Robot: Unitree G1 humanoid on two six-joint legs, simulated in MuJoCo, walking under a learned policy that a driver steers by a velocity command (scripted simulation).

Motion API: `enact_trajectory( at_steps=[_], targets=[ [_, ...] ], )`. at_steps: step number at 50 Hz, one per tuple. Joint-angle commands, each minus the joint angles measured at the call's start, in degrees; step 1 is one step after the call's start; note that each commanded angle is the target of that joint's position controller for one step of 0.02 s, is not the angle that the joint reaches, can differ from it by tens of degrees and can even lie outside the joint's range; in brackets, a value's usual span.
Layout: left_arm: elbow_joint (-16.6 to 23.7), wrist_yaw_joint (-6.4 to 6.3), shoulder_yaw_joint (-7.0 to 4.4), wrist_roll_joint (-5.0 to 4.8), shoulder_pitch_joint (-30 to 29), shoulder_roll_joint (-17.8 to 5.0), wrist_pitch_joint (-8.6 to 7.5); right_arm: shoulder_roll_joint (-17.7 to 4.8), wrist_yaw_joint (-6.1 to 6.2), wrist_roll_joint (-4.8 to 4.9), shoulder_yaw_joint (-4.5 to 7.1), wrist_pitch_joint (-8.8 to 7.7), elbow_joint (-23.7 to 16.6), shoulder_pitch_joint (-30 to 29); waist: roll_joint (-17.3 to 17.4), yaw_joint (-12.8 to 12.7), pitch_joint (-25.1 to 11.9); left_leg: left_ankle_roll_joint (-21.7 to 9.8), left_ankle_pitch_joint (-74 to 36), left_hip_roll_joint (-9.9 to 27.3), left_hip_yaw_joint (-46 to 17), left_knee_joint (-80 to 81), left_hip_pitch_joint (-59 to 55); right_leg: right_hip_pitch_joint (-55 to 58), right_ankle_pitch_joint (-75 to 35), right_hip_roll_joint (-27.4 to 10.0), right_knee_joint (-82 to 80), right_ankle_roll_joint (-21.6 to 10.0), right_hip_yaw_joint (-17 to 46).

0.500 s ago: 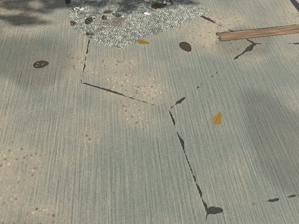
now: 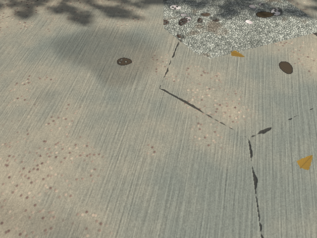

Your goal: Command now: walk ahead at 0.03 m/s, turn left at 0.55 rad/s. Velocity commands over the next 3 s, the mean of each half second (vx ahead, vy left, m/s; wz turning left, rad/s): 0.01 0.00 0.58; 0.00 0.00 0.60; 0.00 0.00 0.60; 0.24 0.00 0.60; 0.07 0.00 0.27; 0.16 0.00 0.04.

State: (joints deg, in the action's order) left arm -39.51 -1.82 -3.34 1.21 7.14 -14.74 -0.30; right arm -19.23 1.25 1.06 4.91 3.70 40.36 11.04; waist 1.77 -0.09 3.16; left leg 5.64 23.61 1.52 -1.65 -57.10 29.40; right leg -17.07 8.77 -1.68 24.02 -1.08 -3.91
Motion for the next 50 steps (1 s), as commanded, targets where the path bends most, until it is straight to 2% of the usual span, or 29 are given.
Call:
enact_trajectory(
  at_steps=[1, 5, 6, 7, 8, 9, 10, 11, 12, 13, 14, 16, 21, 24, 28, 31, 32, 33, 34, 35, 36, 37, 38, 39, 41, 43, 45, 47, 50],
  targets=[
    [3.28, -0.25, -3.03, -0.34, -1.99, -10.58, -0.23, -2.59, -0.91, -0.15, 0.27, -0.48, -5.1, 0.51, -10.87, -0.35, -9.59, -0.83, -2.46, 1.37, 1.78, 6.97, -4.47, 7.66, -18.07, -14.92, -6.38, -12.75, 7.76],
    [2.14, 0.33, -3.58, -1.74, -1.83, -12.18, 0.02, -3.99, -2.09, -0.09, 0.94, -0.09, -6.2, 0.97, -11.16, 0.4, -8.99, -3.97, -5.39, 0.46, 4.38, 17.99, -9.89, 8.29, -14.12, -16.37, -3.53, -10.56, 6.39],
    [1.82, 0.33, -3.61, -2.37, -2.38, -12.17, 0.11, -3.84, -2.31, -0.17, 1.14, -0.07, -5.68, 2.7, -10.65, 1.69, -8.87, -5.41, -9.52, -0.55, 5.6, 23.94, -13.47, 7.04, -11.75, -15.7, -1.2, -8.74, 4.99],
    [0.8, 0.37, -3.39, -2.66, -0.65, -10.92, 0.16, -4.65, -2.17, -0.41, 1.64, -0.09, -4.99, 4.54, -8.98, 2.1, -8.76, -7.21, -13.45, -1.79, 5.12, 28.95, -18.35, 4.25, -7.1, -13.9, 2.67, -5.68, 2.83],
    [-0.22, 0.65, -2.84, -1.73, 2.19, -8.41, 0.24, -8.21, -1.52, -0.54, 2.73, -0.24, -5.11, 5.98, 0.25, 1.45, -7.92, -10.3, -25.87, 3.4, -3.87, 34.44, -24.97, -3.58, 2.76, -9.65, 12.82, -0.31, -2.43],
    [2.43, 0.91, -1.6, 1.36, 1.69, -5.39, 0.34, -14.49, -0.47, -0.8, 3.7, -0.46, -7.26, 5.31, 18.3, -0.46, -6.79, -19.56, -45.29, 18.36, -24.39, 35.01, -30.41, -20.03, 28.96, -1.07, 30.34, 5.69, -4.94],
    [3.96, 0.25, -2.47, 0.36, -4.3, -8.08, 0.1, -13.5, -1.18, -3.16, 3.3, -1.77, -7.9, 6.64, 13.0, 4.76, -9.82, -26.37, -40.09, 20.99, -28.37, 37.88, -25.18, -22.11, 30.96, 1.37, 39.7, 5.35, 4.87],
    [3.67, -0.16, -3.07, -1.11, -5.01, -9.64, 0.33, -12.16, -1.45, -3.31, 2.81, -2.88, -7.63, 4.42, 8.17, 3.25, -7.68, -23.95, -34.19, 17.55, -23.44, 38.62, -23.16, -22.29, 25.97, 0.28, 42.74, 4.32, 6.99],
    [2.63, -0.59, -3.4, -1.23, -3.38, -9.77, 0.61, -10.52, -1.15, -2.04, 2.53, -3.35, -7.73, 1.0, 5.9, 1.27, -6.43, -20.48, -29.62, 14.27, -19.91, 38.31, -22.35, -22.66, 20.54, -0.36, 41.99, 3.85, 7.68],
    [1.42, -1.04, -3.63, -0.82, -2.26, -9.88, 0.92, -8.4, -0.79, -0.94, 1.78, -3.26, -8.14, -1.13, 5.26, 0.48, -6.37, -18.43, -28.5, 12.53, -17.98, 37.98, -21.96, -22.16, 17.47, -0.71, 41.34, 4.15, 8.01],
    [1.2, -1.12, -3.74, -0.44, -1.3, -9.83, 0.96, -7.9, -0.41, -0.64, 1.4, -3.08, -8.49, -2.31, 5.89, -0.31, -6.66, -18.03, -30.47, 11.27, -16.71, 37.79, -20.3, -20.05, 14.76, -0.07, 42.08, 4.71, 7.77],
    [0.97, -0.76, -3.6, -0.81, -0.29, -8.89, 0.61, -7.11, 0.11, -1.03, 1.0, -2.83, -8.75, -1.79, 5.81, -0.63, -8.35, -18.22, -32.01, 9.97, -16.04, 37.55, -20.89, -18.13, 11.68, 1.17, 41.75, 5.33, 7.69],
    [1.73, -0.21, -2.71, -1.19, -3.29, -7.26, 0.02, -8.56, 0.91, -0.63, 1.64, -2.37, -8.63, 0.15, 6.27, 1.16, -8.08, -18.29, -26.82, 9.01, -19.46, 36.46, -23.95, -16.6, 10.0, 2.28, 27.12, 6.33, 8.96],
    [1.85, 0.41, -2.63, -1.49, -3.72, -7.51, -0.4, -9.29, 0.63, -0.72, 2.01, -1.98, -9.07, -0.3, 7.19, 1.56, -7.37, -18.78, -23.82, 8.62, -22.79, 36.24, -21.14, -12.01, 11.56, 3.3, 21.05, 6.11, 9.36],
    [1.9, 1.3, -2.84, -1.93, -2.82, -8.13, -1.28, -9.37, 0.01, -0.32, 2.21, -1.5, -9.6, -1.56, 7.83, 1.48, -7.86, -18.58, -27.22, 7.84, -27.76, 34.68, -20.99, -6.87, 12.88, 4.5, 13.82, 5.08, 9.71],
    [0.91, 1.93, -3.18, -1.91, 0.76, -8.21, -1.98, -8.8, 0.17, 0.71, 2.12, -1.04, -10.15, -3.97, 7.37, -1.1, -8.72, -15.91, -27.98, 5.13, -28.84, 31.57, -20.06, 1.28, 4.63, 4.54, -0.25, 3.39, 8.65],
    [0.38, 1.81, -3.67, -1.53, 2.37, -9.53, -2.03, -7.68, 0.4, 0.87, 1.82, -0.99, -10.3, -3.67, 5.76, -1.45, -9.33, -13.4, -22.03, 2.93, -27.32, 29.35, -16.35, 7.44, -2.02, 1.23, -4.54, 2.02, 9.96],
    [0.97, 1.43, -4.33, -0.61, 2.97, -13.08, -1.67, -4.74, 0.29, 0.09, 1.04, -1.07, -10.2, -0.72, -4.42, 0.32, -11.08, -9.97, -5.44, -2.21, -20.58, 19.31, -9.3, 14.39, -8.31, -9.91, -5.58, -2.29, 19.35],
    [0.64, 1.51, -4.79, 0.95, 1.83, -16.13, -1.19, -5.79, 0.29, 0.56, 1.54, -1.52, -11.48, 0.18, -18.16, 1.99, -7.14, -6.43, 13.15, -10.77, -9.19, 8.76, 2.35, 12.99, -18.6, -19.39, -7.09, -12.15, 31.84],
    [2.05, 1.33, -4.04, 0.83, -0.08, -12.96, -1.42, -10.51, 0.35, -0.58, 3.03, -1.92, -10.26, 1.52, -13.4, 1.45, -6.57, -3.79, 13.12, -6.11, -8.88, -4.04, 3.64, 10.37, -18.8, -22.48, -6.93, -15.76, 31.94],
    [2.81, 0.91, -3.08, 0.3, -2.73, -9.91, -1.39, -11.82, 0.17, -0.12, 3.82, -1.71, -8.94, 2.02, -10.14, 2.28, -5.8, -2.93, 9.18, -5.06, -8.4, -8.5, 3.34, 8.92, -16.6, -18.9, -6.14, -13.73, 25.98],
    [3.19, 0.63, -2.71, -0.31, -4.62, -8.81, -1.19, -10.41, 0.3, -0.03, 3.77, -1.06, -7.64, 2.92, -8.58, 2.82, -4.76, -1.85, 5.91, -4.61, -7.59, -10.8, 3.6, 8.55, -13.24, -14.94, -5.59, -11.12, 20.79],
    [3.24, 0.34, -2.44, -1.06, -4.91, -8.25, -1.08, -9.1, 0.34, -0.16, 3.48, -0.56, -7.5, 2.88, -8.73, 2.09, -4.02, -0.94, 2.93, -4.42, -7.16, -13.1, 5.48, 9.46, -13.3, -13.65, -5.31, -10.46, 18.3],
    [3.06, 0.06, -2.22, -1.12, -4.28, -8.35, -0.8, -7.37, 0.08, 0.12, 2.97, -0.31, -7.69, 2.5, -8.94, 1.63, -3.58, -0.29, 1.54, -4.11, -5.79, -13.42, 5.64, 9.36, -15.22, -12.49, -5.38, -10.52, 15.48],
    [2.53, -0.35, -2.38, -0.57, -1.83, -9.01, -0.17, -5.61, -0.19, 0.67, 2.25, -0.42, -9.24, -0.38, -10.3, -0.34, -3.76, 0.53, -0.44, -3.02, -2.85, -8.84, 6.7, 12.28, -16.47, -11.68, -5.77, -11.21, 12.32],
    [2.08, -0.52, -2.79, -0.38, 0.23, -10.21, 0.36, -4.76, -0.43, 0.51, 1.7, -0.58, -10.57, -2.8, -11.12, -2.15, -4.91, 1.12, -0.33, -1.3, -1.74, -3.1, 6.79, 16.17, -17.91, -13.21, -5.54, -12.15, 11.68],
    [2.07, -0.18, -3.31, -0.63, -0.09, -11.73, 0.72, -3.9, -0.91, 0.08, 1.11, -0.63, -11.26, -3.32, -11.35, -2.51, -6.03, 0.88, 0.12, 0.17, -0.1, 2.98, 2.95, 16.18, -18.83, -14.16, -5.19, -12.24, 9.88],
    [2.13, 0.42, -3.79, -1.0, -0.97, -13.16, 0.95, -3.76, -1.31, -0.01, 0.85, -0.6, -11.6, -3.01, -11.96, -2.35, -6.46, 0.07, -0.16, 0.48, 2.16, 8.47, -2.31, 13.83, -20.29, -14.76, -5.06, -11.99, 7.82],
    [1.61, 1.12, -4.08, -2.05, -0.81, -14.0, 0.81, -4.75, -1.85, 0.26, 1.29, -0.18, -11.67, -1.56, -12.35, -1.68, -6.47, -1.82, -2.27, -0.18, 4.26, 16.53, -6.96, 13.3, -19.88, -15.87, -3.07, -10.9, 6.58]
  ],
)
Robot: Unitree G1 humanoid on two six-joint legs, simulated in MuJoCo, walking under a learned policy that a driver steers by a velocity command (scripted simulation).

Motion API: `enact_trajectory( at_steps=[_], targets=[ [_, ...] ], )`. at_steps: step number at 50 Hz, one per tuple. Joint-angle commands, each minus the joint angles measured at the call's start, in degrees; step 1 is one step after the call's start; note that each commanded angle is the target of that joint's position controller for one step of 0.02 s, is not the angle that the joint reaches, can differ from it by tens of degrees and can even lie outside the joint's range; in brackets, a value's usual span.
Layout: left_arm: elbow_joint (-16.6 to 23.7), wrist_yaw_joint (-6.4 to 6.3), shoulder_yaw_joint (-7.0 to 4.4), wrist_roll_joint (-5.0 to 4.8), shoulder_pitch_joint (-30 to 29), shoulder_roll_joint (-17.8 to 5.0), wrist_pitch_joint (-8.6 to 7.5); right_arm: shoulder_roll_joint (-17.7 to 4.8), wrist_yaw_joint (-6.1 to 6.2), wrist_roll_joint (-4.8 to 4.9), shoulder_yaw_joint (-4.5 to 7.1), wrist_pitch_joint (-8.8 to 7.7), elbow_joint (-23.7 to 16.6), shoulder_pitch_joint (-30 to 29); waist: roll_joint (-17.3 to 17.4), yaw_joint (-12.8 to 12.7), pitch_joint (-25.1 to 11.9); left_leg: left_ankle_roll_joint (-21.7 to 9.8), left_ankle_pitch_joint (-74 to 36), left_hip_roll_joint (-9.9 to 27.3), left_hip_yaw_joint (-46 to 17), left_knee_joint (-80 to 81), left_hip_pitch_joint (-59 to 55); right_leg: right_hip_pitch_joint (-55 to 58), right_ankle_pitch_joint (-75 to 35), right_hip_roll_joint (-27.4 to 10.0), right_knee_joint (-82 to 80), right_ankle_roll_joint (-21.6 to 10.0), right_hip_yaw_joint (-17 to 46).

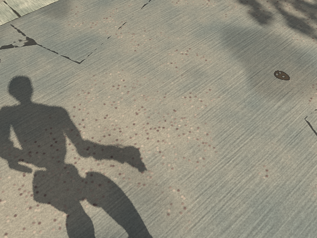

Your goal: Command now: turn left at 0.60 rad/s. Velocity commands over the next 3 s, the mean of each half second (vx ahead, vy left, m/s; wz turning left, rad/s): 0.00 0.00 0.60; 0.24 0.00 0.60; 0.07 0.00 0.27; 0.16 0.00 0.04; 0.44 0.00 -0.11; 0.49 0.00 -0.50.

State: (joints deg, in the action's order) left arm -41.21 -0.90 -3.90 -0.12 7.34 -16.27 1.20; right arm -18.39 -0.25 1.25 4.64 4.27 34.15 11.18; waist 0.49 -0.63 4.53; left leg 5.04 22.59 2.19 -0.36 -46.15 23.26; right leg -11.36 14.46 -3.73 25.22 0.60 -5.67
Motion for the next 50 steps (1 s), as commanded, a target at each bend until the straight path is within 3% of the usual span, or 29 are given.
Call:
enact_trajectory(
  at_steps=[1, 2, 3, 4, 5, 6, 7, 8, 9, 12, 16, 20, 24, 27, 28, 29, 30, 31, 33, 34, 37, 41, 44, 47, 48, 49, 50],
  targets=[
    [3.17, 0.33, -3.55, -1.31, -1.52, -12.59, -0.8, -5.58, -0.56, 0.1, 1.73, -0.59, -5.25, -0.54, -10.68, -0.07, -7.85, -2.41, -4.11, -1.22, 3.61, 10.27, -3.36, 7.03, -24.73, -13.84, -2.59, -11.47, 7.57],
    [2.96, 0.36, -3.46, -1.98, -2.09, -12.21, -0.93, -5.55, -0.65, 0.02, 2.0, -0.53, -4.54, 1.63, -9.93, 1.52, -8.09, -4.08, -9.32, -2.21, 4.63, 16.92, -7.77, 5.33, -22.66, -13.11, 0.35, -9.54, 5.94],
    [1.77, 0.53, -2.95, -2.03, 0.53, -10.25, -1.23, -6.96, -0.26, -0.16, 2.72, -0.55, -3.81, 3.93, -6.73, 2.2, -8.81, -6.13, -15.82, -2.94, 3.04, 22.45, -14.73, 1.21, -17.25, -11.08, 5.58, -6.03, 3.14],
    [1.92, 0.73, -2.06, 0.03, 2.48, -7.18, -1.4, -12.42, 0.56, -0.06, 4.27, -0.83, -4.14, 6.3, 6.35, 1.77, -10.05, -10.05, -34.52, 6.45, -11.04, 25.07, -25.15, -10.69, -0.88, -5.77, 19.67, -0.39, -2.35],
    [5.36, 0.36, -0.86, 2.36, -0.95, -4.73, -1.51, -17.05, 0.74, -1.41, 4.51, -1.77, -6.01, 5.64, 18.14, 1.6, -10.15, -22.29, -48.85, 20.07, -30.18, 23.85, -26.81, -25.7, 25.19, 2.65, 33.42, 3.69, -0.15],
    [5.9, -0.22, -1.82, 1.09, -4.73, -7.87, -1.48, -14.0, 0.04, -2.78, 3.87, -3.23, -5.59, 7.12, 11.51, 5.65, -13.69, -26.68, -43.21, 20.56, -30.11, 25.88, -23.73, -25.93, 25.76, 2.69, 42.33, 3.63, 7.9],
    [5.74, -0.37, -2.25, -0.09, -4.94, -9.04, -1.25, -12.28, 0.0, -2.55, 3.08, -4.13, -4.78, 4.61, 9.34, 3.75, -10.58, -23.57, -37.27, 16.87, -24.5, 26.38, -21.28, -26.31, 20.91, 1.46, 44.09, 2.74, 9.23],
    [4.66, -0.68, -2.58, -0.02, -3.71, -9.26, -1.08, -10.83, 0.37, -1.5, 2.8, -4.33, -4.6, 1.37, 6.92, 2.12, -8.76, -19.97, -31.31, 13.21, -20.69, 26.46, -19.58, -26.29, 15.72, 0.59, 42.25, 2.39, 9.63],
    [4.17, -0.99, -2.81, 0.41, -3.32, -9.78, -0.88, -9.48, 0.74, -0.62, 2.17, -4.12, -4.89, -0.99, 6.68, 1.33, -7.69, -18.08, -30.49, 11.47, -19.04, 26.4, -18.21, -25.86, 12.14, 0.4, 40.41, 2.63, 9.81],
    [3.3, -0.56, -2.57, 0.42, -0.98, -8.39, -0.98, -8.97, 1.63, -1.11, 1.49, -3.61, -5.26, -2.26, 6.97, -0.02, -9.54, -17.98, -33.3, 8.85, -16.9, 26.45, -15.79, -21.2, 5.92, 2.72, 39.49, 4.01, 8.88],
    [4.06, -0.55, -1.83, 0.24, -3.07, -6.91, -1.09, -9.76, 2.06, -0.87, 1.79, -3.28, -4.61, -1.04, 7.47, 1.29, -8.86, -18.08, -27.47, 7.98, -19.67, 25.83, -17.09, -20.46, 4.8, 3.83, 27.81, 4.84, 9.8],
    [4.59, -0.01, -1.72, -0.04, -3.9, -6.99, -1.6, -10.7, 1.76, -0.94, 2.17, -2.78, -4.59, -1.47, 8.38, 2.0, -8.03, -18.38, -22.23, 7.56, -24.35, 25.04, -14.22, -15.97, 6.37, 5.15, 19.74, 4.38, 10.72],
    [4.92, 0.77, -1.95, -0.47, -2.84, -7.42, -2.54, -10.67, 1.22, -0.49, 2.24, -2.29, -4.67, -2.75, 9.08, 1.8, -8.78, -17.81, -26.17, 6.81, -29.38, 22.86, -14.5, -11.44, 7.27, 6.38, 12.45, 3.19, 11.05],
    [3.61, 1.2, -2.33, -0.68, 2.2, -7.1, -3.28, -9.09, 1.56, 0.59, 1.63, -1.92, -4.72, -4.51, 7.32, -1.6, -9.92, -14.41, -5.55, 2.11, -29.15, 21.43, -7.91, 1.46, -2.53, 5.75, -2.9, 0.46, 9.29],
    [3.4, 0.83, -2.92, -0.11, 5.07, -9.51, -3.29, -6.06, 1.6, 0.23, 0.67, -2.09, -4.52, -2.64, 1.14, -1.79, -11.27, -11.27, 8.6, -1.63, -24.87, 14.19, 0.24, 10.44, 1.04, -2.63, -5.59, -2.89, 16.63],
    [2.94, 0.65, -3.61, 0.89, 7.94, -13.93, -3.11, -3.97, 1.58, 0.17, 0.15, -2.52, -5.33, -0.86, -11.03, -0.98, -9.36, -7.88, 14.87, -10.56, -11.73, 0.34, 13.07, 14.32, 13.99, -13.31, -10.54, -9.85, 32.26],
    [2.91, 1.04, -3.82, 1.96, 7.64, -14.42, -3.92, -7.83, 1.66, -0.19, 1.2, -3.53, -6.72, -3.11, -13.1, -1.49, -4.35, -6.45, 11.2, -6.46, -10.78, -9.57, 19.3, 8.22, 22.99, -19.4, -14.71, -15.22, 42.62],
    [3.87, 0.63, -2.99, 1.34, 4.49, -11.61, -4.46, -10.36, 1.54, -0.29, 2.05, -3.86, -5.99, -3.2, -10.67, -0.44, -1.7, -5.67, 6.25, -3.63, -10.19, -13.81, 20.38, 6.35, 25.16, -17.52, -15.09, -14.35, 38.56],
    [4.48, -0.5, -2.06, -0.08, 2.38, -8.85, -4.59, -9.68, 1.26, -0.69, 2.36, -3.77, -3.95, -1.04, -9.46, 0.03, -1.42, -3.48, -0.25, -2.36, -8.12, -17.58, 21.75, 8.37, 20.43, -12.39, -14.86, -10.15, 29.22],
    [4.2, -0.88, -1.76, -0.14, 3.6, -8.44, -4.65, -8.2, 0.8, -0.54, 1.97, -3.97, -4.0, -1.69, -8.7, -0.95, -1.06, -2.79, -3.12, -1.66, -7.14, -19.4, 22.5, 8.61, 16.39, -11.53, -15.3, -9.71, 25.58],
    [3.35, -0.97, -1.65, 0.53, 7.88, -8.49, -5.25, -4.95, 0.02, 0.08, 0.9, -4.84, -4.95, -4.13, -7.64, -3.11, -0.9, -1.78, -8.73, -0.1, -4.52, -18.12, 23.71, 9.6, 9.33, -10.45, -16.75, -9.87, 18.09],
    [2.39, -0.41, -1.98, 0.65, 9.5, -9.92, -5.24, -3.3, -0.84, 0.0, 0.09, -5.4, -6.21, -7.04, -6.91, -4.29, 0.44, -0.85, -12.5, 1.66, -2.87, -8.38, 22.35, 10.46, -1.04, -11.11, -17.22, -10.72, 11.25],
    [1.69, -0.21, -2.58, -0.04, 8.26, -12.0, -4.35, -1.63, -1.93, -0.36, -0.64, -5.61, -6.77, -8.45, -7.25, -4.01, 1.08, -1.47, -13.49, 1.61, 0.91, 1.72, 13.61, 6.53, -14.67, -10.12, -14.14, -9.62, 3.89],
    [1.05, -0.13, -3.26, -1.63, 8.19, -13.94, -3.7, -3.67, -2.83, 0.1, 0.3, -5.07, -7.08, -7.23, -8.76, -2.5, -1.63, -3.89, -12.16, -0.13, 3.28, 7.36, 6.09, 7.15, -25.69, -11.76, -8.44, -7.94, 1.95],
    [1.09, -0.13, -3.39, -2.25, 7.44, -14.16, -3.6, -4.9, -2.87, -0.1, 1.03, -4.8, -6.67, -5.03, -8.4, -0.78, -3.54, -5.43, -11.62, -1.69, 4.05, 10.28, 2.4, 8.12, -33.12, -11.66, -3.6, -6.93, 0.8],
    [1.17, -0.11, -3.21, -2.91, 6.66, -13.39, -3.61, -6.62, -2.64, -0.46, 2.21, -4.6, -4.97, 0.83, -6.55, 2.73, -7.04, -7.37, -15.81, -3.99, 4.97, 15.49, -5.99, 7.27, -38.39, -10.08, 5.26, -5.21, -1.71],
    [0.97, 0.08, -2.38, -2.52, 8.66, -10.98, -4.04, -9.7, -1.67, -0.57, 3.78, -4.18, -2.87, 7.64, -3.2, 5.73, -11.34, -9.53, -22.68, -5.71, 4.25, 18.78, -17.92, 1.91, -35.26, -6.99, 16.95, -2.4, -3.95]
  ],
)
Over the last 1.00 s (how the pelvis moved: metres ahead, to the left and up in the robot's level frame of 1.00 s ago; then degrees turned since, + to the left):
0.01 0.03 0.00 35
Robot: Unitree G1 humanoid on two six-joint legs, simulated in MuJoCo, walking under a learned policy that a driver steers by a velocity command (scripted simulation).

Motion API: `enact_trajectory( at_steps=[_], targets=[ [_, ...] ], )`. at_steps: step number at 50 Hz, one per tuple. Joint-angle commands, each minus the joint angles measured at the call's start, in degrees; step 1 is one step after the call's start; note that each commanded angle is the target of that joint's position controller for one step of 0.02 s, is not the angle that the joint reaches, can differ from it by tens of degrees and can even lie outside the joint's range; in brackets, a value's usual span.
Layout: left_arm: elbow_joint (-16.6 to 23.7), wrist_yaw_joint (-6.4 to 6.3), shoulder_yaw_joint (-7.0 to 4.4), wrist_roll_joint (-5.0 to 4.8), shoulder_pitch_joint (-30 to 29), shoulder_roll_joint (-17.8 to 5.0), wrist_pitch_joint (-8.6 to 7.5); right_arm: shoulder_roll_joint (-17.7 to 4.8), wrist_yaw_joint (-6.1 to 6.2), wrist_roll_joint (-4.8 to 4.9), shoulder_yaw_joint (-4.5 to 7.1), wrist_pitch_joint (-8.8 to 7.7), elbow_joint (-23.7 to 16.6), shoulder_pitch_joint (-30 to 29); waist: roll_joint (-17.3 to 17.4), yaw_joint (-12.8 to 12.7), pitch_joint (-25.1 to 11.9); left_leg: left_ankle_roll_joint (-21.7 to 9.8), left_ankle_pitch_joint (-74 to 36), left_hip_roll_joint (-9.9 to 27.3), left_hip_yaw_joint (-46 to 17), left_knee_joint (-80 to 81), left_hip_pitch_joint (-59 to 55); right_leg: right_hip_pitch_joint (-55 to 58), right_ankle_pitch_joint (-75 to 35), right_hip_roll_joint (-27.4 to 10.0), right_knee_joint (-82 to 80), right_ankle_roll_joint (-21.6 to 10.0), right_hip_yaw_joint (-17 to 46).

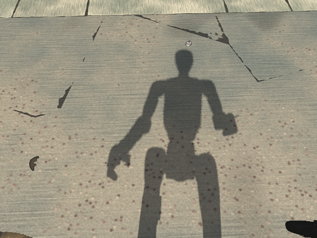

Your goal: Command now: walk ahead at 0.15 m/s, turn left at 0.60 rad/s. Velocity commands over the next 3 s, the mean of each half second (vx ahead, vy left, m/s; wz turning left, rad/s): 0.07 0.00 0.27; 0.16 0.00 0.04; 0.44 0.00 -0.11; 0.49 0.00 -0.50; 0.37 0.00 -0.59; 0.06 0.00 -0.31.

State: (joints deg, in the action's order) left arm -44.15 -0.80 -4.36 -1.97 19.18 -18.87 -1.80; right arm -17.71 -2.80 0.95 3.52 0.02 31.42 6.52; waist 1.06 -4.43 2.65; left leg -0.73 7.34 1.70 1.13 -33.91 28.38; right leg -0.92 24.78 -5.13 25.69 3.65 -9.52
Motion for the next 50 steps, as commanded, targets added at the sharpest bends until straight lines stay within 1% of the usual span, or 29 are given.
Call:
enact_trajectory(
  at_steps=[1, 2, 3, 4, 5, 6, 7, 9, 12, 17, 19, 21, 22, 23, 24, 25, 29, 34, 35, 37, 39, 41, 42, 45, 46, 47, 48, 49, 50],
  targets=[
    [5.99, 0.39, 0.02, 3.11, -0.21, -2.57, -1.28, -15.54, 2.38, 0.32, 5.79, 0.52, -0.32, 16.38, 10.44, 8.21, -14.59, -8.78, -27.3, 8.35, -15.31, 4.96, -38.92, -25.32, -3.12, -1.19, 35.09, -1.82, -0.1],
    [6.76, 0.49, 1.29, 4.45, 3.06, -1.29, -1.67, -17.94, 2.4, -1.31, 4.86, -0.2, -3.87, 12.89, 17.4, 5.01, -23.63, -20.72, -35.35, 21.74, -40.78, 7.28, -43.7, -34.97, 18.5, 6.18, 50.39, 0.38, 9.24],
    [5.51, 0.67, -0.25, 2.77, 0.97, -7.8, -1.48, -14.06, 1.69, -1.02, 3.69, -0.69, -4.44, 12.43, 8.02, 8.44, -25.52, -22.18, -42.81, 21.24, -34.8, 7.07, -41.81, -35.14, 15.67, 3.99, 55.41, 1.08, 15.3],
    [7.0, 0.5, -0.14, 0.87, -3.08, -8.25, -1.24, -12.36, 1.29, -1.24, 3.5, -0.97, -2.28, 10.47, 7.26, 7.72, -21.5, -20.57, -22.23, 18.69, -31.18, 10.86, -36.99, -39.76, 8.43, 2.92, 53.69, 0.09, 13.7],
    [6.34, -0.47, -0.24, 0.97, -5.15, -7.95, -0.64, -10.12, 1.43, -0.27, 2.91, -1.15, -1.83, 7.51, 2.47, 6.52, -14.69, -15.87, -11.59, 14.23, -26.45, 12.32, -29.85, -39.49, 3.98, -0.02, 48.42, -0.49, 13.36],
    [6.22, -1.15, -0.31, 1.42, -5.98, -7.97, 0.32, -8.2, 1.77, -0.04, 2.11, -0.95, -1.84, 4.31, 2.83, 5.23, -11.07, -13.82, -10.2, 12.03, -23.02, 13.47, -22.63, -36.33, 1.1, -0.94, 44.37, -0.4, 13.5],
    [5.51, -1.19, -0.28, 1.59, -5.0, -7.82, 1.18, -7.83, 1.85, -0.77, 1.61, -1.01, -1.99, 2.72, 4.43, 3.86, -9.56, -13.38, -14.12, 10.41, -20.02, 14.48, -16.64, -31.35, -0.75, -0.37, 43.79, -0.22, 12.73],
    [4.57, -1.2, 0.13, 2.38, -2.55, -5.89, 1.4, -7.58, 2.35, -1.84, 1.51, -1.66, -1.15, 0.9, 5.03, 2.2, -9.77, -13.5, -20.31, 8.82, -15.66, 15.11, -12.45, -26.28, -3.83, 0.59, 39.46, 0.33, 11.84],
    [4.83, -1.51, 0.98, 2.7, -4.2, -3.47, 1.35, -6.71, 2.94, -1.66, 1.2, -1.95, 0.84, 1.05, 4.66, 2.7, -10.4, -13.42, -23.6, 8.22, -13.49, 14.52, -13.63, -24.61, -6.01, 0.93, 29.74, 1.0, 12.08],
    [6.12, -1.13, 1.11, 2.12, -8.71, -3.36, 2.13, -6.18, 2.69, -1.85, 0.69, -0.83, 3.06, 1.02, 6.01, 4.83, -7.54, -12.95, -5.4, 8.18, -15.69, 15.71, -11.16, -18.52, -8.08, 1.59, 16.82, 0.36, 12.17],
    [6.32, -0.84, 1.11, 2.26, -8.71, -2.88, 1.98, -4.97, 2.32, -1.59, 0.03, -0.61, 4.01, 0.5, 5.6, 4.08, -6.09, -11.8, -0.08, 7.62, -16.79, 14.4, -10.46, -14.81, -9.41, 2.36, 9.69, -0.7, 11.56],
    [6.41, -0.53, 1.38, 3.42, -7.79, -2.65, 1.36, -1.94, 2.15, -1.65, -1.24, -0.88, 5.69, 2.61, 2.67, 2.94, -5.77, -7.1, 3.86, 4.44, -15.89, 12.06, -8.18, -6.43, -21.18, 0.89, -1.68, -2.56, 13.28],
    [7.39, -0.76, 0.85, 3.76, -7.78, -6.14, 1.23, -1.47, 2.14, -2.6, -1.43, -1.27, 6.49, 5.59, -2.83, 5.04, -6.57, -3.96, 8.69, 0.82, -13.19, 8.11, -6.87, -3.22, -32.32, -4.84, -1.88, -4.57, 18.49],
    [6.8, -0.61, 0.56, 3.41, -10.73, -7.27, 1.22, -1.04, 2.25, -2.24, -1.2, -1.4, 7.29, 9.66, -10.27, 8.96, -6.65, -1.68, 11.74, -2.74, -8.34, 8.76, -9.67, -8.02, -26.55, -6.07, -0.75, -7.92, 19.08],
    [7.27, -0.08, 1.15, 2.95, -11.81, -3.76, 1.05, -2.83, 2.61, -2.64, -1.05, -1.07, 7.61, 6.42, -8.92, 6.52, -5.68, -0.14, 8.91, -2.44, -7.77, 8.62, -13.81, -12.44, -16.88, -3.6, -2.14, -7.85, 18.15],
    [7.05, 0.22, 1.6, 3.11, -11.59, -2.43, 0.78, -4.02, 2.86, -2.29, -0.52, -0.62, 7.26, 3.67, -7.78, 5.29, -4.32, -0.34, 7.31, -2.42, -8.05, 8.02, -14.03, -13.6, -13.42, -1.77, -2.08, -6.32, 16.55],
    [6.43, 0.32, 1.95, 2.84, -9.54, -2.28, -0.49, -3.01, 3.44, -1.88, -0.43, 0.53, 8.09, 3.51, -5.16, 4.36, -4.34, -1.53, 0.23, -1.4, -9.47, 7.62, -14.75, -11.96, -18.29, 0.14, 0.22, -4.54, 14.12],
    [6.39, -0.05, 2.14, 2.6, -9.19, -2.14, -0.33, -2.07, 3.69, -1.45, -0.26, 0.51, 10.09, 3.93, -2.11, 4.04, -5.3, -0.93, -4.64, -1.21, -9.5, 6.95, -16.3, -10.17, -22.7, 0.68, 1.56, -5.04, 13.54],
    [6.03, -0.06, 2.25, 2.64, -8.52, -1.86, -0.23, -1.61, 3.82, -1.42, -0.33, 0.67, 10.83, 4.78, -1.86, 4.08, -6.44, -0.87, -0.83, -1.85, -8.76, 6.9, -17.04, -9.73, -18.18, 1.16, 1.11, -5.22, 13.16],
    [5.63, -0.06, 1.79, 2.15, -7.8, -3.34, 0.17, -1.94, 3.96, -1.02, 0.0, 0.92, 11.75, 5.69, -3.19, 3.99, -4.05, -1.43, 14.28, -4.38, -6.05, 4.36, -13.94, -11.34, -1.79, 1.28, -0.55, -7.34, 14.67],
    [4.98, -0.26, 1.41, 1.52, -5.37, -4.63, 0.14, -1.18, 3.67, -0.56, -0.01, -0.1, 11.14, 4.92, -6.93, 3.38, 1.24, -1.82, 21.65, -5.17, -3.61, -0.54, -6.02, -12.07, 14.37, -3.97, -6.32, -11.74, 23.67],
    [3.86, -0.49, 0.78, 1.06, -2.42, -6.56, -0.36, -0.42, 3.09, 0.2, -0.09, -2.25, 9.9, 2.71, -10.03, 3.04, 4.83, -2.08, 18.81, -3.61, -1.3, -5.64, -1.06, -11.41, 18.99, -12.09, -12.18, -16.7, 35.62],
    [3.75, -0.59, 0.58, 1.01, -2.33, -6.98, -0.59, -0.54, 2.76, 0.28, -0.01, -3.17, 9.75, 2.07, -9.71, 3.15, 5.46, -2.69, 18.48, -2.51, -1.8, -5.16, -1.35, -12.01, 16.54, -13.05, -12.58, -17.33, 36.72],
    [5.75, -0.21, 0.91, 0.62, -8.99, -5.55, -0.37, -1.56, 1.72, 0.43, 0.72, -4.58, 14.01, 11.02, -8.81, 8.63, 2.03, -4.84, 11.25, -2.39, -1.95, 7.06, -21.35, -21.28, 5.33, -6.38, -7.57, -12.27, 24.87],
    [7.81, -0.11, 1.97, 0.82, -12.9, -1.98, -0.75, -4.72, 1.78, 0.25, 1.74, -4.76, 15.93, 16.49, -2.03, 10.82, 1.57, -6.97, 15.54, 2.33, -11.62, 11.91, -26.55, -26.49, -1.38, -0.3, 3.19, -8.36, 16.64],
    [10.08, -0.15, 2.44, 1.0, -13.85, 0.03, -1.91, -10.27, 1.57, 0.33, 3.28, -5.02, 17.18, 21.51, 11.85, 11.32, -0.12, -12.45, 16.15, 11.85, -29.29, 18.5, -35.34, -36.1, -3.41, 7.14, 20.7, -4.2, 7.59],
    [10.32, -0.39, 1.57, 0.53, -13.64, -3.08, -2.96, -9.2, 1.51, -0.44, 2.85, -5.44, 16.47, 22.52, 12.11, 12.29, 0.27, -17.33, 7.48, 17.95, -38.92, 20.74, -39.39, -45.24, 7.66, 7.16, 32.68, -3.65, 11.99],
    [9.49, -0.01, 1.0, -0.36, -11.26, -4.15, -3.53, -6.65, 1.69, -0.83, 2.0, -5.93, 16.18, 21.4, 6.93, 10.34, 0.53, -17.29, 2.82, 17.85, -35.34, 19.0, -41.5, -49.14, 7.04, 5.08, 38.99, -4.72, 14.51],
    [8.88, 0.43, 1.22, -0.47, -10.45, -3.23, -3.8, -5.58, 1.84, -0.8, 1.69, -6.11, 15.73, 20.41, 4.24, 9.41, -0.34, -15.93, 1.43, 16.54, -30.92, 18.69, -42.97, -51.56, 2.84, 3.36, 40.95, -5.72, 14.56]
  ],
)
Over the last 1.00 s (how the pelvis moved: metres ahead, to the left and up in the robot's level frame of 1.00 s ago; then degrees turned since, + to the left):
0.10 0.11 -0.02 35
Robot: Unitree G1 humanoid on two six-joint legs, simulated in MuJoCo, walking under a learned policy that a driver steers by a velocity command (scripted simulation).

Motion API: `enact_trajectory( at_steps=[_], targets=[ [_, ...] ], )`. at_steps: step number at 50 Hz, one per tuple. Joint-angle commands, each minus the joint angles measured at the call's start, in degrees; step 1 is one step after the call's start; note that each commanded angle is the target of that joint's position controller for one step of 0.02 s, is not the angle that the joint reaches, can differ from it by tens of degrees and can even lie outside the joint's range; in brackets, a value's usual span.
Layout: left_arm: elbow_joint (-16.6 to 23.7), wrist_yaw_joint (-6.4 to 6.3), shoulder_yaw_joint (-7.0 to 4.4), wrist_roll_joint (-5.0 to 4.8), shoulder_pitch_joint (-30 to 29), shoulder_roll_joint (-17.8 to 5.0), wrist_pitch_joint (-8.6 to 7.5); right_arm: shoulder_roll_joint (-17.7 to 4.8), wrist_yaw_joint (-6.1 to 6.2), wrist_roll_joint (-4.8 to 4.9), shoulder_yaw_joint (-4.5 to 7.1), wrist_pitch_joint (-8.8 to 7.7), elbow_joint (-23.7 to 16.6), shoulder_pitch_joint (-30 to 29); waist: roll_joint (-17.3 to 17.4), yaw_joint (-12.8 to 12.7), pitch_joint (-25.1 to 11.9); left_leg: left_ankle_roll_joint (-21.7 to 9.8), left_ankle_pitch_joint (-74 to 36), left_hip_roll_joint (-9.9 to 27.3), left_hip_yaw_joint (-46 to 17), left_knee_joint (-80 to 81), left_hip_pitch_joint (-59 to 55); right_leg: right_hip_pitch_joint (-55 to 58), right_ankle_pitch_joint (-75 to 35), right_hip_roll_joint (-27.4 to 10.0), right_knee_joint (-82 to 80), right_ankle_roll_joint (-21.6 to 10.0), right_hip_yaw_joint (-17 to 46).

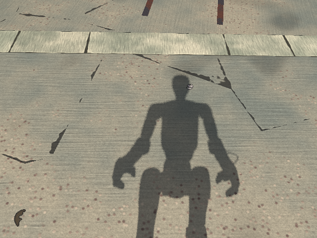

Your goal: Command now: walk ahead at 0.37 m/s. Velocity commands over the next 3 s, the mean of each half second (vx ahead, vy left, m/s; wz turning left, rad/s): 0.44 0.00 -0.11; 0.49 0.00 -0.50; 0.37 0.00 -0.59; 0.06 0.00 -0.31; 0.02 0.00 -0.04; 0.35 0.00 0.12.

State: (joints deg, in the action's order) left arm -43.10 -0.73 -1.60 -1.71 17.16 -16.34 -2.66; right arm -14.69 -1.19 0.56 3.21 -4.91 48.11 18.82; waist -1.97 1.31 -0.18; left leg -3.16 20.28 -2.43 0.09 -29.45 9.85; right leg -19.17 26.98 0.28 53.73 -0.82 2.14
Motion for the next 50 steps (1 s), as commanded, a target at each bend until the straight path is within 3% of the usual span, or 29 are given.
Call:
enact_trajectory(
  at_steps=[1, 3, 4, 8, 10, 13, 15, 16, 17, 18, 19, 20, 21, 22, 23, 25, 29, 33, 36, 39, 41, 42, 43, 44, 45, 46, 47, 48, 50],
  targets=[
    [8.08, 0.85, -1.53, -0.28, -9.71, -5.36, -3.11, -7.76, 0.29, -0.19, 1.58, -0.93, -0.88, 7.34, 5.62, 3.38, 3.28, -12.1, -14.66, 19.73, -25.93, 15.02, -24.42, -35.41, -3.3, -3.61, 12.3, -1.7, 2.19],
    [8.62, 2.14, -1.42, 0.35, -11.28, -4.07, -3.01, -4.95, 0.47, -0.31, 0.37, 0.16, -0.55, 6.77, 6.66, 2.51, 3.45, -9.28, -21.62, 16.46, -18.36, 17.01, -20.84, -32.41, -9.36, -5.49, 8.09, -1.27, 0.12],
    [8.9, 2.82, -1.02, 0.45, -11.83, -2.8, -2.85, -5.01, 0.66, -0.12, 0.27, 0.61, -0.56, 6.63, 7.08, 2.42, 3.58, -8.99, -23.67, 15.25, -15.55, 18.09, -18.58, -30.56, -11.7, -5.36, 5.29, -0.49, -1.5],
    [11.81, 3.88, 0.42, 0.63, -19.14, 0.13, -3.0, -8.45, 2.03, -0.05, 0.57, 1.05, -0.76, 6.03, 6.37, 3.67, 5.99, -7.8, -23.25, 11.71, -7.87, 22.11, -6.94, -18.44, -23.46, -3.05, -13.4, 1.62, -5.25],
    [12.53, 3.72, -0.08, 0.25, -20.69, -1.63, -2.96, -10.15, 2.09, 0.23, 0.96, 0.72, 0.11, 7.85, 7.76, 3.82, 6.73, -7.6, -21.72, 13.16, -7.82, 23.51, -5.77, -13.67, -27.07, -1.9, -18.41, 1.28, -5.06],
    [12.92, 3.48, -1.08, 0.05, -20.33, -4.35, -2.98, -10.5, 1.91, 0.86, 1.32, 0.61, 0.97, 7.53, 7.93, 1.65, 6.94, -5.94, -28.55, 15.84, -7.2, 20.92, -10.28, -11.68, -27.26, -1.64, -22.32, -1.44, -3.3],
    [11.36, 3.16, -2.24, 0.33, -14.37, -6.58, -2.62, -11.83, 1.9, 0.3, 1.93, 1.05, 0.78, 6.24, 9.16, -2.17, 1.47, -4.22, -47.26, 15.46, -3.93, 12.16, -13.91, -4.1, -24.67, 0.77, -22.02, -4.11, -5.32],
    [8.91, 2.79, -3.36, 0.34, -6.54, -8.19, -2.17, -11.46, 2.04, -0.17, 1.88, 1.54, 0.55, 5.87, 8.4, -6.16, -3.72, -2.88, -54.68, 13.5, -1.5, 2.19, -12.43, 5.92, -24.06, 2.66, -21.94, -5.84, -6.76],
    [6.66, 2.25, -4.19, 0.25, 2.13, -9.67, -1.6, -10.56, 2.43, -0.94, 1.53, 1.7, -0.17, 6.0, 6.5, -9.87, -8.81, -1.14, -49.45, 11.73, -0.12, -10.71, -3.41, 20.05, -23.93, -0.13, -20.19, -7.67, -3.04],
    [6.04, 2.09, -5.43, 1.25, 7.48, -15.74, -1.38, -4.05, 2.05, -1.61, -0.35, 0.95, -2.31, 12.3, -8.76, -7.25, -17.57, 2.68, -21.32, 3.38, 1.69, -35.36, 18.1, 40.9, -11.67, -14.63, -23.58, -16.61, 24.18],
    [5.52, 2.36, -4.46, 0.78, 7.92, -12.3, -1.28, -3.98, 1.25, -1.17, -0.86, -0.7, -1.31, 12.25, -12.71, -6.88, -22.63, 2.95, 9.89, -1.13, -6.02, -45.65, 26.12, 42.69, -0.18, -19.8, -37.05, -19.27, 46.16],
    [6.05, 2.31, -3.63, 0.91, 3.21, -9.7, -1.45, -8.88, 0.62, 1.06, 0.6, -1.79, -3.44, 5.81, -8.49, -6.56, -11.9, 2.12, 7.09, 2.26, -7.86, -49.42, 32.54, 34.84, 3.98, -18.85, -39.47, -16.71, 41.6],
    [6.64, 2.35, -3.39, 1.15, -0.44, -8.77, -1.59, -9.65, 0.59, 1.63, 0.52, -2.48, -5.06, 0.63, -2.91, -5.39, -5.25, 1.24, 2.07, 4.88, -6.35, -47.07, 32.16, 25.41, -0.66, -16.78, -40.16, -15.35, 33.45],
    [6.7, 2.54, -3.24, 1.63, -2.96, -8.15, -1.85, -8.85, 0.92, 0.74, 0.45, -2.76, -5.7, -1.64, 1.5, -3.33, -1.19, 1.2, -1.48, 6.83, -5.63, -42.9, 30.31, 16.99, -8.09, -14.33, -41.13, -14.82, 27.44],
    [7.15, 2.61, -2.94, 2.28, -4.75, -7.09, -2.21, -8.71, 1.27, -0.14, 0.76, -2.43, -5.57, -0.74, 0.81, -1.01, -0.78, 1.23, -4.07, 8.7, -6.22, -39.21, 26.37, 11.94, -13.58, -11.97, -41.97, -14.11, 23.15],
    [7.47, 2.49, -2.96, 2.05, -6.05, -6.48, -2.48, -7.55, 1.49, -0.92, 0.68, -1.37, -5.48, 0.76, -1.51, 0.88, -0.79, 2.52, -5.71, 9.23, -5.85, -35.78, 22.87, 6.64, -17.41, -9.75, -44.13, -14.96, 19.81],
    [5.83, 1.34, -3.61, 1.24, -2.19, -8.26, -2.81, -6.65, 2.21, -1.82, 0.37, -0.42, -8.87, -7.29, -0.84, -0.96, 2.64, 5.87, -14.96, 8.64, -5.06, -22.76, 25.94, 2.19, -19.39, -8.05, -45.91, -15.32, 15.46],
    [4.18, 0.13, -4.27, 0.3, 2.33, -9.99, -1.76, -4.76, 1.44, -1.34, -0.47, -1.46, -11.37, -16.55, -0.86, -4.54, 2.29, 7.14, -26.53, 5.12, -4.39, -6.63, 20.85, 2.01, -19.59, -5.92, -43.43, -12.24, 13.21],
    [3.02, -0.17, -4.39, -0.23, 5.27, -9.96, -1.0, -5.68, 0.76, -0.36, -0.31, -1.98, -12.97, -20.86, -1.29, -5.9, 2.22, 7.06, -26.18, 3.7, -5.42, -1.58, 19.28, 5.63, -16.94, -7.1, -40.35, -11.72, 16.53],
    [2.77, -0.48, -4.44, 0.03, 5.72, -9.6, -0.05, -7.8, 0.18, -0.04, 0.54, -2.7, -13.63, -21.16, -3.15, -4.93, 1.25, 5.65, -19.58, 2.71, -6.36, 2.72, 16.48, 11.09, -18.25, -8.4, -34.84, -10.62, 21.35],
    [3.12, -0.42, -4.19, 0.24, 4.54, -8.57, 0.53, -9.41, 0.43, 0.12, 1.6, -3.18, -12.21, -14.8, -4.81, -1.36, -1.21, 3.05, -16.1, 2.56, -4.77, 6.23, 7.26, 10.97, -22.07, -6.93, -29.11, -8.86, 22.04],
    [3.7, -0.14, -3.18, 0.64, 4.28, -5.87, 0.4, -11.53, 0.9, -0.62, 2.5, -3.49, -11.36, -8.23, -3.25, 1.89, -6.95, 0.03, -15.2, 6.94, -7.69, 5.87, -4.73, 7.5, -22.37, -3.82, -19.11, -6.97, 19.28],
    [5.02, 0.0, -2.06, 0.64, 6.8, -2.25, -0.05, -15.78, 1.47, -1.63, 3.67, -3.25, -10.67, -0.04, 6.47, 3.57, -15.78, -5.98, -11.25, 19.16, -22.77, 4.77, -24.86, -7.39, -11.7, 2.58, -0.98, -3.18, 11.76],
    [6.51, -0.16, -1.5, -0.32, 11.21, -2.46, -0.48, -15.91, 0.97, -0.76, 3.99, -2.2, -8.59, 3.51, 21.3, 1.97, -19.88, -11.46, 1.39, 27.59, -43.42, 9.58, -32.94, -21.99, 7.77, 4.48, 12.89, -1.33, 7.36],
    [5.43, -0.3, -2.8, -0.87, 8.88, -8.03, -0.29, -10.61, 0.87, -0.27, 2.69, -1.8, -9.5, 1.16, 13.58, 2.87, -12.95, -9.75, 7.93, 25.95, -40.48, 11.44, -27.48, -26.63, 4.03, 0.26, 18.83, -0.59, 8.69],
    [6.2, -0.25, -3.27, -0.48, 3.67, -9.4, 0.07, -8.34, 1.03, -0.4, 2.02, -1.37, -9.89, -1.23, 8.92, 3.42, -6.51, -7.74, 3.68, 23.36, -31.32, 12.15, -20.63, -27.17, -0.84, -1.47, 19.97, -0.06, 6.72],
    [6.79, -0.14, -3.31, 0.18, 1.26, -8.64, 0.21, -7.44, 1.0, -0.88, 1.6, -1.18, -9.8, -3.78, 6.17, 2.33, -2.64, -7.07, -2.88, 20.86, -25.26, 13.86, -14.18, -25.73, -4.77, -3.09, 18.24, 0.38, 5.96],
    [7.29, 0.11, -3.54, 0.5, 0.04, -7.88, 0.41, -6.17, 1.07, -1.13, 1.21, -1.14, -9.42, -5.45, 6.77, 1.12, -0.42, -6.69, -7.73, 18.94, -20.69, 15.35, -10.05, -24.29, -7.19, -4.62, 16.03, 0.5, 5.9],
    [7.68, 0.75, -3.19, -0.04, 0.36, -5.34, 1.1, -5.91, 1.08, -1.15, 1.24, -1.45, -8.62, -6.56, 8.82, -0.33, 1.15, -6.57, -12.96, 16.74, -13.81, 18.22, -4.81, -21.29, -9.42, -6.03, 14.29, 0.88, 4.24]
  ],
)
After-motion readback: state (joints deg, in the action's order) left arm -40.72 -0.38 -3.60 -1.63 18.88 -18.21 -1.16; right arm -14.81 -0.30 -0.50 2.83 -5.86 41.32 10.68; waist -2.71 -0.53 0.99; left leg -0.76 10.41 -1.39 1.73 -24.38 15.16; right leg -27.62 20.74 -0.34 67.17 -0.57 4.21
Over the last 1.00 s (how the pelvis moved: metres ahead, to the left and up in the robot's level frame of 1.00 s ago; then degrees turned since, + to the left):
0.19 0.02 0.01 7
